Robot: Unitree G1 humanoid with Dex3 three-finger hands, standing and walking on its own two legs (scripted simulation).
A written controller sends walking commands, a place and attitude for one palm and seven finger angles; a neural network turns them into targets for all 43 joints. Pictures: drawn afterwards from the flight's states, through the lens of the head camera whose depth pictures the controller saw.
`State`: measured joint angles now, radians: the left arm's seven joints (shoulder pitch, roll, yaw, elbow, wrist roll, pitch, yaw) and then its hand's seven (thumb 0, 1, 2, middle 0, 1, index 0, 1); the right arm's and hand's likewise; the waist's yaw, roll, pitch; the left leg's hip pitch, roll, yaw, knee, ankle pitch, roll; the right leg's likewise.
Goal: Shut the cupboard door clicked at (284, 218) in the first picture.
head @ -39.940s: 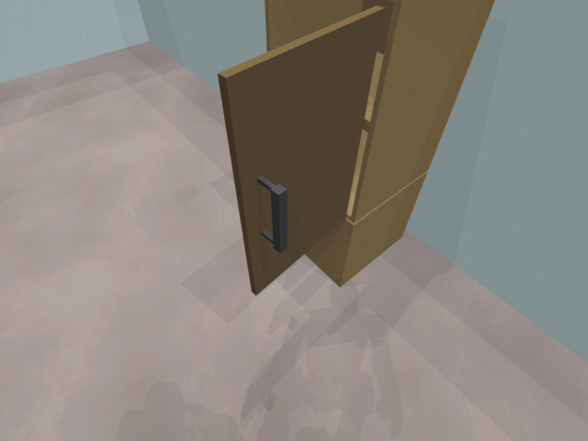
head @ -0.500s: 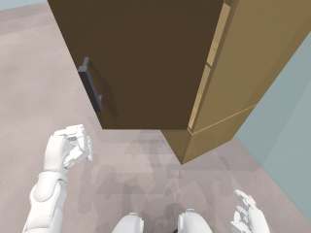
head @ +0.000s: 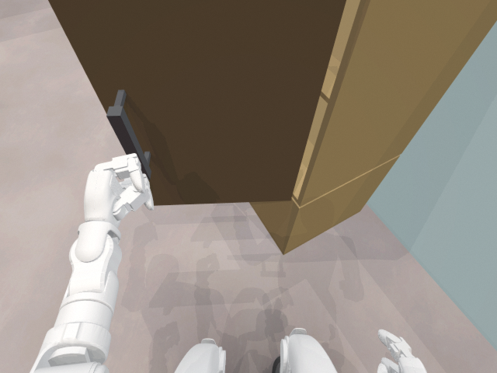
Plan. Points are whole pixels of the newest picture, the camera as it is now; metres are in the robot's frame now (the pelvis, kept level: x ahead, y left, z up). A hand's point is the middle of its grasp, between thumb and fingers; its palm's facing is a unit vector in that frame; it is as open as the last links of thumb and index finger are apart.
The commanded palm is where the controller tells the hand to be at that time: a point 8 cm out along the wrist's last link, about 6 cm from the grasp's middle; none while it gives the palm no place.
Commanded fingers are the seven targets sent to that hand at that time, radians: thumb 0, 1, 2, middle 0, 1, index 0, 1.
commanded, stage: bring the fist close to the handle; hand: left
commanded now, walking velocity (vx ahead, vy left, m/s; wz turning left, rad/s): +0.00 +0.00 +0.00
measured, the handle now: (134, 138) +0.50 +0.22 +0.04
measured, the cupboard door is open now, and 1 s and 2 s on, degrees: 63 61 45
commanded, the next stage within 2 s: push the door shut along its arc in 0.52 s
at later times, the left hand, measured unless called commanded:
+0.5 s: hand (148, 177) +0.41 +0.18 +0.05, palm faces +0.08 -1.00 -0.02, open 3.1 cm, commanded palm +0.38 +0.22 +0.05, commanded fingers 0.00 0.90 0.90 -1.30 -1.50 -1.30 -1.50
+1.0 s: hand (152, 160) +0.44 +0.18 +0.05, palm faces -0.01 -1.00 -0.03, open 3.1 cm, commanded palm +0.43 +0.22 +0.05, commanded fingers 0.00 0.90 0.90 -1.30 -1.50 -1.30 -1.50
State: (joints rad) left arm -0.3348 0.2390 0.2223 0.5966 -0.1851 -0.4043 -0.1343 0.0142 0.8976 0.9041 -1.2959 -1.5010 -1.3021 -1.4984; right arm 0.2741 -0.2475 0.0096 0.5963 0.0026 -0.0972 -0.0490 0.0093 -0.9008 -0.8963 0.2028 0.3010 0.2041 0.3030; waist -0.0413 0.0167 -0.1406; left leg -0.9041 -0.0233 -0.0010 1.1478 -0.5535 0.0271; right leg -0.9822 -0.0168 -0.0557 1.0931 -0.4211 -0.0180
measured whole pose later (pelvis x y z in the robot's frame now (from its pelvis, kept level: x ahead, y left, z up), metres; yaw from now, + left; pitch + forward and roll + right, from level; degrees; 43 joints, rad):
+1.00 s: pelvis -0.01 -0.01 -0.01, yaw +0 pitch +20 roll -1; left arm -0.69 0.37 0.30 1.02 -0.16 -0.47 -0.25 0.01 0.90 0.90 -1.31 -1.50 -1.30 -1.50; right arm 0.29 -0.27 0.01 0.63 0.01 -0.05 -0.04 0.01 -0.90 -0.90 0.20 0.30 0.20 0.30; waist -0.08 0.02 -0.13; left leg -0.99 -0.02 -0.01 1.18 -0.54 0.02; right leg -1.06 -0.01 -0.06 1.12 -0.41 -0.03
